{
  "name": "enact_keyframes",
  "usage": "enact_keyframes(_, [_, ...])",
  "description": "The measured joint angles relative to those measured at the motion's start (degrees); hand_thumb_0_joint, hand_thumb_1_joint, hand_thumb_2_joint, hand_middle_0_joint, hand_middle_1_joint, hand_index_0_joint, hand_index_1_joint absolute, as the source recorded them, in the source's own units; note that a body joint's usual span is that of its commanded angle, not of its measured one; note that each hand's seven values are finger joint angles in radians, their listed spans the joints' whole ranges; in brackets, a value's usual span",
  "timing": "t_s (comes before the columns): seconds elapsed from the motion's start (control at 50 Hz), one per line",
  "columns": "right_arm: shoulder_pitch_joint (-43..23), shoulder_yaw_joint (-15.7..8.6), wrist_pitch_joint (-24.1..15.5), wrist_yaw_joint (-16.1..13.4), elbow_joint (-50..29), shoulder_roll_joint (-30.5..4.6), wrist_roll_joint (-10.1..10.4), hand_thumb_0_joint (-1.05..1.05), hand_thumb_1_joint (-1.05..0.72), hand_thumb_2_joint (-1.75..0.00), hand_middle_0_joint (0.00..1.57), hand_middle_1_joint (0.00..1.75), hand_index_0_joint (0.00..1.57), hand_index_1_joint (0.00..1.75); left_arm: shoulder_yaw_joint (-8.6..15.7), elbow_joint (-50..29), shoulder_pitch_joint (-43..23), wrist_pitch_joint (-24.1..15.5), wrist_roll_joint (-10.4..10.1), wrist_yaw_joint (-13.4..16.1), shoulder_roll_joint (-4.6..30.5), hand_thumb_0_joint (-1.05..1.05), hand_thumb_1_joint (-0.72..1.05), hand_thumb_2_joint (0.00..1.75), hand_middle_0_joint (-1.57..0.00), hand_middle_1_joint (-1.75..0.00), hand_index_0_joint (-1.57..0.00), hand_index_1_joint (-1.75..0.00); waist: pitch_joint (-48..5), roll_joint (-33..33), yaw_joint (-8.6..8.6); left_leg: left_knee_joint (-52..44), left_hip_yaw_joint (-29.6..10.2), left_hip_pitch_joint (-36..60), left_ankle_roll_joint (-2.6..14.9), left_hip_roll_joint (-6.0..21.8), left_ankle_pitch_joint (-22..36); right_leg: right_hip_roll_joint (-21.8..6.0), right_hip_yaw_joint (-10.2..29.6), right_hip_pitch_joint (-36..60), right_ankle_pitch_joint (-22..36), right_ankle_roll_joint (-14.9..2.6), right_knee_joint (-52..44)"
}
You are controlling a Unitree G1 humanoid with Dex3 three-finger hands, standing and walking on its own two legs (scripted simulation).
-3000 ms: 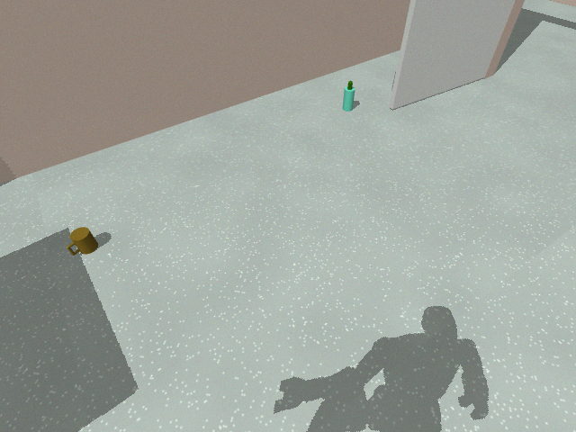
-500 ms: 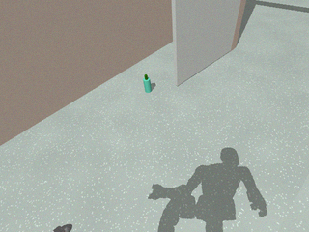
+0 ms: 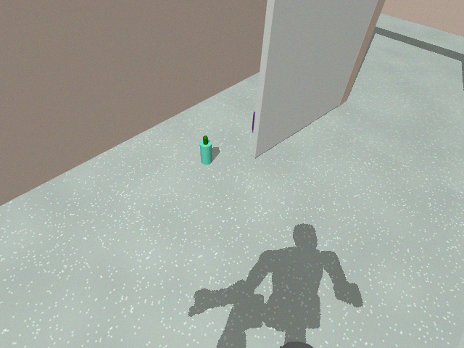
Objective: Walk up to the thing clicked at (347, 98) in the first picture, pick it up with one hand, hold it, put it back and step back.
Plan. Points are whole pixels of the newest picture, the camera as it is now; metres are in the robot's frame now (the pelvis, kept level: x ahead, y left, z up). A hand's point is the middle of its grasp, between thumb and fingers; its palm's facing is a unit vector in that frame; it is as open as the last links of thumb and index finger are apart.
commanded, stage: walk up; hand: left
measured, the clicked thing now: (205, 149) +1.27 +0.20 -0.67
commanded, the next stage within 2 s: none
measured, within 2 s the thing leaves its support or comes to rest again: neither
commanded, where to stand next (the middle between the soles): +0.90 +0.05 m, yaw +1 degrees
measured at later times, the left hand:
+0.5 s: hand (141, 266) +0.31 +0.23 -0.12, palm faces +0.01 -0.92 -0.39, open 7.4 cm
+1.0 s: hand (135, 205) +0.49 +0.30 -0.15, palm faces -0.03 -0.94 -0.33, open 7.4 cm
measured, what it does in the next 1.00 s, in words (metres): walks ahead: right foot, then left foot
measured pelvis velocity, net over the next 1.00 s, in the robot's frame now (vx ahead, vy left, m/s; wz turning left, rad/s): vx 0.45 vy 0.02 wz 0.02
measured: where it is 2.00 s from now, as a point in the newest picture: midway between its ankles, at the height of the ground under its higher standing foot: (231, 227)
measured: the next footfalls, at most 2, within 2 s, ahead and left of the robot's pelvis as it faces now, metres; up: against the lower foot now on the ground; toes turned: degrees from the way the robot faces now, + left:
right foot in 0.24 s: +0.30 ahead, -0.16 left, +0.00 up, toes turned -5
left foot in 0.70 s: +0.49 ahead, +0.12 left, +0.00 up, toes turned +8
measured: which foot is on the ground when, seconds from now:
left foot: down 0.00-0.24, up 0.26-0.68, down 0.70-1.00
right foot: up 0.00-0.22, down 0.24-0.72, up 0.74-1.00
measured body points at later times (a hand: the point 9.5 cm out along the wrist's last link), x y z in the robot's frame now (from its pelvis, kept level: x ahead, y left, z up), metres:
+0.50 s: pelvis +0.24 -0.04 +0.00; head +0.25 -0.07 +0.45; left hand +0.31 +0.27 -0.09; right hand +0.31 -0.36 -0.13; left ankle +0.30 +0.11 -0.69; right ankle +0.26 -0.15 -0.74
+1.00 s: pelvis +0.45 +0.02 +0.00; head +0.46 +0.04 +0.45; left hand +0.49 +0.35 -0.13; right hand +0.52 -0.29 -0.09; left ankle +0.45 +0.11 -0.74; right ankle +0.54 -0.14 -0.69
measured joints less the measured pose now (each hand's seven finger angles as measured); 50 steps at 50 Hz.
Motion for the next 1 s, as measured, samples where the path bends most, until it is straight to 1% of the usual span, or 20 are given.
enact_keyframes(0.04, [1.5,0.0,-0.1,0.1,0.3,-0.2,-0.1,0.01,-0.91,-0.89,0.2,0.3,0.2,0.3,0.1,-0.3,-0.9,0.4,0.3,-0.6,-0.3,0.0,0.9,0.9,-0.2,-0.3,-0.2,-0.3,-0.2,0.2,-0.47,-2.1,0.2,2.8,-0.04,-0.4,-0.7,-1.2,-0.9,-2.0,2.2,0.73,-5.4])
enact_keyframes(0.1, [3.6,-0.2,0.1,0.4,0.8,-0.9,-0.1,0.01,-0.9,-0.89,0.2,0.3,0.2,0.3,0.5,-0.4,-2.3,0.8,0.8,-1.4,-0.7,0.0,0.9,0.9,-0.2,-0.3,-0.2,-0.3,-0.1,1.0,-1.31,-4.0,0.2,6.6,-0.67,-0.5,-2.5,-2.2,-2.1,-2.8,7.2,0.76,-14.2])
enact_keyframes(0.16, [5.5,-0.4,0.5,0.4,1.4,-1.6,-0.3,0.01,-0.9,-0.89,0.2,0.3,0.2,0.3,0.9,-0.3,-3.8,0.8,0.8,-1.7,-1.0,0.0,0.9,0.9,-0.2,-0.3,-0.2,-0.3,-0.1,2.0,-2.11,-3.5,0.0,9.4,-1.83,-0.3,-5.6,-1.8,-2.8,-1.2,10.9,0.08,-21.4])
enact_keyframes(0.22, [7.4,-0.7,1.1,0.0,1.8,-2.3,-0.4,0.01,-0.9,-0.89,0.2,0.3,0.2,0.3,1.2,-0.3,-4.6,0.4,0.8,-1.7,-1.1,0.0,0.9,0.9,-0.2,-0.3,-0.2,-0.3,-0.9,3.2,-2.73,0.2,-0.4,10.9,-3.29,0.7,-10.8,-0.2,-4.2,2.8,10.1,-0.88,-25.1])
enact_keyframes(0.24, [8.1,-0.7,1.3,-0.2,1.8,-2.5,-0.5,0.01,-0.9,-0.89,0.2,0.3,0.2,0.3,1.4,-0.6,-4.8,-0.1,0.9,-1.5,-1.0,0.0,0.9,0.9,-0.2,-0.3,-0.2,-0.3,-1.2,3.6,-2.77,3.5,-0.8,10.6,-3.32,1.3,-13.3,0.6,-4.5,4.5,9.9,-1.24,-26.1])
enact_keyframes(0.26, [8.0,-0.8,1.7,-0.5,2.2,-2.8,-0.5,0.01,-0.9,-0.89,0.2,0.3,0.2,0.3,1.7,-0.8,-5.4,-0.7,1.0,-1.0,-1.4,0.0,0.9,0.9,-0.2,-0.3,-0.2,-0.3,-0.8,5.0,-2.55,9.3,-1.5,8.9,-2.47,2.9,-15.2,1.7,-5.2,4.6,8.9,-1.19,-24.0])
enact_keyframes(0.28, [7.4,-0.8,2.1,-0.7,2.7,-2.7,-0.4,0.01,-0.9,-0.89,0.2,0.3,0.2,0.3,1.8,-1.2,-5.9,-1.1,1.0,-0.6,-1.8,0.0,0.9,0.9,-0.2,-0.3,-0.2,-0.3,-0.2,5.7,-2.34,17.0,-3.4,6.0,-1.68,3.1,-15.4,2.1,-5.8,4.6,7.0,-1.17,-21.8])
enact_keyframes(0.3, [6.8,-0.6,2.5,-0.9,3.0,-2.6,-0.4,0.01,-0.91,-0.89,0.2,0.3,0.2,0.3,1.6,-1.8,-6.2,-1.5,0.7,-0.3,-2.2,0.0,0.9,0.9,-0.2,-0.3,-0.2,-0.3,0.3,5.9,-1.96,24.6,-5.3,2.7,-1.16,2.2,-15.3,2.1,-5.9,5.1,5.5,-1.21,-20.7])
enact_keyframes(0.34, [5.3,-0.3,2.9,-1.0,3.5,-2.8,-0.1,0.01,-0.91,-0.89,0.2,0.3,0.2,0.3,0.9,-2.7,-6.1,-1.9,0.2,0.1,-3.3,0.0,0.9,0.9,-0.2,-0.3,-0.2,-0.3,0.9,6.7,-1.25,34.8,-7.6,-3.5,-0.46,0.8,-12.6,2.3,-6.3,7.6,4.5,-1.35,-22.1])
enact_keyframes(0.38, [4.0,-0.1,2.9,-0.8,3.5,-3.0,0.1,0.01,-0.91,-0.89,0.2,0.3,0.2,0.29,0.3,-3.0,-5.1,-1.9,0.0,0.4,-4.1,0.0,0.9,0.9,-0.2,-0.3,-0.2,-0.3,0.9,7.5,-0.74,36.8,-8.3,-8.6,-0.34,1.1,-8.9,2.8,-6.7,10.7,4.8,-1.35,-25.5])
enact_keyframes(0.46, [2.2,-0.5,2.8,0.3,2.5,-3.0,-0.5,0.01,-0.91,-0.89,0.2,0.3,0.2,0.29,0.0,-2.9,-2.4,-1.9,0.3,0.5,-4.3,0.0,0.9,0.9,-0.2,-0.3,-0.21,-0.3,0.2,8.0,-0.16,31.0,-9.1,-15.9,-1.68,3.1,-3.5,3.8,-7.5,15.9,5.0,-1.59,-31.4])
enact_keyframes(0.54, [1.0,-1.0,3.3,1.3,2.5,-2.9,-1.3,0.01,-0.91,-0.89,0.2,0.3,0.2,0.29,0.4,-2.8,0.1,-1.9,0.7,0.5,-3.4,0.0,0.9,0.9,-0.21,-0.3,-0.21,-0.3,-0.2,7.3,0.77,20.2,-8.3,-18.8,-2.93,5.0,0.2,4.2,-8.1,19.7,3.3,-1.38,-34.0])
enact_keyframes(0.64, [-0.4,-1.5,3.4,2.1,3.0,-2.8,-1.5,0.01,-0.91,-0.89,0.2,0.3,0.2,0.29,1.1,-2.2,2.7,-1.6,0.9,0.4,-1.6,0.0,0.9,0.9,-0.21,-0.3,-0.21,-0.3,-0.2,6.2,2.12,9.2,-6.5,-16.9,-2.35,5.5,4.8,4.2,-8.9,23.6,-1.5,0.32,-32.9])
enact_keyframes(0.7, [-0.9,-1.7,2.8,2.1,2.7,-2.8,-1.5,0.01,-0.91,-0.89,0.2,0.3,0.2,0.3,1.2,-1.5,4.4,-0.9,1.1,0.5,-0.5,0.0,0.9,0.9,-0.21,-0.3,-0.21,-0.3,-0.8,5.0,2.37,6.0,-5.1,-13.2,-1.32,4.3,4.8,3.2,-8.9,24.6,-6.5,1.61,-28.9])
enact_keyframes(0.74, [-1.9,-1.8,1.7,1.5,1.9,-2.2,-1.8,0.01,-0.91,-0.89,0.2,0.3,0.2,0.3,1.3,-0.5,4.3,-0.1,0.9,1.0,0.1,0.0,0.9,0.9,-0.2,-0.3,-0.2,-0.3,0.2,2.5,2.08,8.9,-3.5,-12.6,-0.79,2.5,3.6,1.0,-6.5,21.3,-9.7,0.26,-17.8])
enact_keyframes(0.76, [-2.0,-1.8,1.2,1.2,1.1,-2.1,-1.4,0.01,-0.91,-0.89,0.2,0.3,0.2,0.3,1.1,0.0,4.0,0.4,0.7,1.3,-0.2,0.0,0.9,0.9,-0.2,-0.3,-0.2,-0.3,0.5,2.5,1.62,10.1,-3.5,-12.4,-0.5,2.3,2.1,1.8,-4.6,18.4,-10.6,-0.52,-10.3])
enact_keyframes(0.8, [-2.0,-1.4,0.8,0.6,0.0,-1.3,-0.6,0.01,-0.91,-0.89,0.2,0.3,0.2,0.3,0.3,0.6,3.4,0.8,0.4,1.6,-0.2,0.0,0.9,0.9,-0.2,-0.3,-0.2,-0.3,0.7,2.1,0.9,9.2,-3.1,-10.3,-0.15,2.0,0.7,3.6,-1.6,12.7,-9.3,-1.41,0.8])
enact_keyframes(0.84, [-1.4,-0.7,0.7,0.0,-0.5,-0.5,-0.2,0.01,-0.91,-0.89,0.2,0.3,0.2,0.3,0.0,0.6,3.1,0.6,0.0,1.5,0.0,0.01,0.9,0.9,-0.2,-0.3,-0.2,-0.3,0.8,1.1,0.54,6.2,-2.4,-7.1,0.01,1.3,0.8,3.6,-0.2,8.2,-6.2,-1.63,4.4])
enact_keyframes(0.9, [-0.2,0.0,0.4,-0.4,-0.8,0.1,-0.1,0.01,-0.91,-0.89,0.2,0.3,0.2,0.3,0.0,0.1,2.5,0.5,0.0,1.1,-0.1,0.0,0.9,0.9,-0.2,-0.3,-0.2,-0.3,0.8,0.3,0.25,2.2,-1.4,-2.7,0.35,0.5,0.6,2.4,0.5,3.2,-2.8,-0.77,2.7])
enact_keyframes(1.0, [2.4,0.1,0.6,-0.4,-0.7,-0.1,-0.4,0.01,-0.9,-0.89,0.2,0.3,0.2,0.3,0.2,-0.5,1.1,1.1,0.7,0.1,-0.9,0.0,0.9,0.9,-0.2,-0.3,-0.2,-0.3,0.7,0.8,-0.42,-1.4,-0.5,2.8,0.51,-0.4,-1.1,-0.3,-0.5,-0.7,1.6,0.77,-7.6])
